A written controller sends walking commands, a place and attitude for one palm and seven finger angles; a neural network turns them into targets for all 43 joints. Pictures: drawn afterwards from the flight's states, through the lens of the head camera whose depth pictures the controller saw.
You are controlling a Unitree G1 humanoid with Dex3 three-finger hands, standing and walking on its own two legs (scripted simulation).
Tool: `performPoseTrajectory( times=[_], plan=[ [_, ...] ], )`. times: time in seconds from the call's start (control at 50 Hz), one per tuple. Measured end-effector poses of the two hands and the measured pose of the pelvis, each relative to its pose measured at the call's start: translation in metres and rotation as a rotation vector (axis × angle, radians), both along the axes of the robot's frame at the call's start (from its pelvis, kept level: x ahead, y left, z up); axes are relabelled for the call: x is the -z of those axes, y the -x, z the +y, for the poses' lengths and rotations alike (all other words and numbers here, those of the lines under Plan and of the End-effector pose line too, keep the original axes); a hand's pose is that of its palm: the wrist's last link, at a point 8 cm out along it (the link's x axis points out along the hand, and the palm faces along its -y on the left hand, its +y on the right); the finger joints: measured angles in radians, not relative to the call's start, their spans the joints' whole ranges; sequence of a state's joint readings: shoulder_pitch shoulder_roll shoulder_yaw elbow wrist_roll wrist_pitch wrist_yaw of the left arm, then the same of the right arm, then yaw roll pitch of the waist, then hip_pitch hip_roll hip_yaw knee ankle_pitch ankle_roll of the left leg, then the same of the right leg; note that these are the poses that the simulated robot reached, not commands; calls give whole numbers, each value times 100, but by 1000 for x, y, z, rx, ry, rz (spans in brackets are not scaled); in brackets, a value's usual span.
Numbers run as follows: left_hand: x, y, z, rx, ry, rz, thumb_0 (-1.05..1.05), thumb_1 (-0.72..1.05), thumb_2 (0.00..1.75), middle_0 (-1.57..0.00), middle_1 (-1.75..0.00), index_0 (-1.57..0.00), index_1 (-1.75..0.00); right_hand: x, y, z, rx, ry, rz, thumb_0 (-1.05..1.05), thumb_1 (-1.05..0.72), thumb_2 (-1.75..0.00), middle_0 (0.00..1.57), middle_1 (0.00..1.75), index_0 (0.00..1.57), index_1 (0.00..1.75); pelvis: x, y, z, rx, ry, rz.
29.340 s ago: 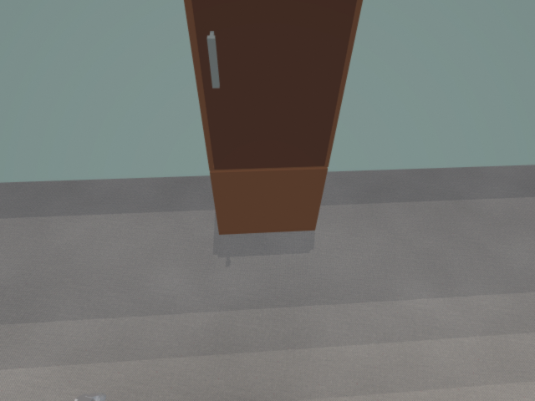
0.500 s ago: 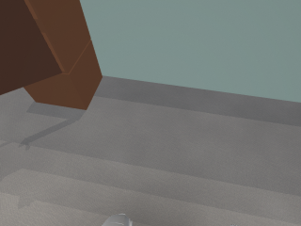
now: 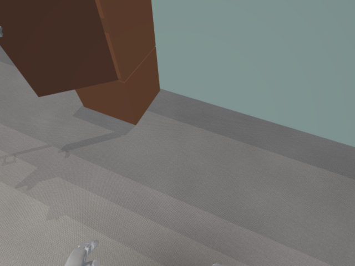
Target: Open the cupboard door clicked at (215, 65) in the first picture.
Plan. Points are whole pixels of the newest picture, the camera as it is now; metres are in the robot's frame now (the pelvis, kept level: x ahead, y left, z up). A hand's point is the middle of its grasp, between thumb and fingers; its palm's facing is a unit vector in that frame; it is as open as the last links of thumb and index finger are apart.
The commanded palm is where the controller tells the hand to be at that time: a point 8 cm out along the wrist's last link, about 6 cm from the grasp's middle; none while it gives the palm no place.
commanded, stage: turn to face it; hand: left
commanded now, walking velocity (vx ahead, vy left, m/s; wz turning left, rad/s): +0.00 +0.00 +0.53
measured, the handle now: out of the picture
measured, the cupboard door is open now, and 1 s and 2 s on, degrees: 42 42 42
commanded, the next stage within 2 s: take the last steps up to it in 0.34 s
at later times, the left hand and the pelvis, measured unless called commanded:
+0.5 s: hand out of the picture -0.05 +0.20 -0.19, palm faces +0.34 -0.91 -0.24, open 7.3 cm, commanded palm none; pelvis +0.01 +0.00 -0.01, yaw +17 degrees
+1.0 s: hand out of the picture +0.03 +0.20 -0.15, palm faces +0.44 -0.87 -0.23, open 7.3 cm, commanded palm none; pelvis +0.08 +0.03 +0.01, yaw +23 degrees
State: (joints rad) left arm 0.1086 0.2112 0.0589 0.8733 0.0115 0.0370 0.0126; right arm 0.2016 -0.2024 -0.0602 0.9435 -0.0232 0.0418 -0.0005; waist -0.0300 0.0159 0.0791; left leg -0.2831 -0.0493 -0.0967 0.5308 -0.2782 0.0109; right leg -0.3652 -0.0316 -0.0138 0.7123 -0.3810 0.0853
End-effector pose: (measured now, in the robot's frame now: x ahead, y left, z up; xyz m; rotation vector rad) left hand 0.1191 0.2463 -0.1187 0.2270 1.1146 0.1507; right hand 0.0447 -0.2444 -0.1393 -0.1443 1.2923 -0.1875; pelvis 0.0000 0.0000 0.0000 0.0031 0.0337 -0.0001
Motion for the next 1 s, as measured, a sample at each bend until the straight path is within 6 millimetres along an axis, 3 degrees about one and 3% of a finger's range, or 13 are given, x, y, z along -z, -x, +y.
performPoseTrajectory(
  times=[0.1,0.26,0.36,0.46,0.54,0.6,0.7,0.86,0.92,1.0],
  plan=[
    [-6,11,-21,-42,-24,-37,0,91,89,-20,-30,-20,-30,16,-8,-21,-30,-25,35,0,-91,-90,21,30,21,30,4,-2,-18,-71,-15,-20],
    [-6,69,-34,-188,3,53,0,91,89,-21,-30,-20,-30,3,-51,-27,-155,-24,33,0,-91,-90,20,30,20,30,-7,-8,-28,-185,-43,-28],
    [3,117,-22,-293,13,117,0,92,89,-21,-30,-20,-30,-3,-92,-7,-264,-7,0,0,-91,-90,20,30,20,30,-5,-9,-21,-241,-40,-27],
    [26,171,-5,-389,47,216,0,91,89,-21,-30,-20,-30,-8,-134,31,-367,17,-99,0,-91,-90,20,30,20,30,7,-10,-1,-281,-11,-29],
    [35,196,5,-439,66,291,0,91,89,-20,-30,-20,-30,-15,-147,57,-420,28,-160,0,-91,-90,20,30,20,30,9,-8,10,-293,-15,-37],
    [28,192,9,-451,82,279,0,91,89,-20,-30,-20,-30,-18,-143,68,-432,20,-161,0,-91,-90,20,30,20,30,2,-10,16,-307,-6,-36],
    [14,165,13,-443,88,199,1,91,89,-20,-30,-20,-30,-14,-122,73,-424,-15,-101,0,-91,-90,20,30,21,30,-6,-19,22,-327,-3,-34],
    [11,102,9,-412,48,73,0,91,89,-20,-30,-20,-30,18,-96,42,-370,-33,63,0,-92,-90,21,30,21,30,7,-51,16,-354,-35,-35],
    [9,98,2,-455,46,55,0,91,89,-20,-30,-20,-30,21,-101,37,-392,-27,133,0,-92,-90,20,30,21,30,6,-64,18,-385,-32,-52],
    [2,112,-4,-503,59,140,0,93,89,-21,-30,-20,-30,8,-127,47,-395,-32,135,0,-92,-90,20,30,20,30,-6,-84,26,-403,-35,-40]
  ],
)
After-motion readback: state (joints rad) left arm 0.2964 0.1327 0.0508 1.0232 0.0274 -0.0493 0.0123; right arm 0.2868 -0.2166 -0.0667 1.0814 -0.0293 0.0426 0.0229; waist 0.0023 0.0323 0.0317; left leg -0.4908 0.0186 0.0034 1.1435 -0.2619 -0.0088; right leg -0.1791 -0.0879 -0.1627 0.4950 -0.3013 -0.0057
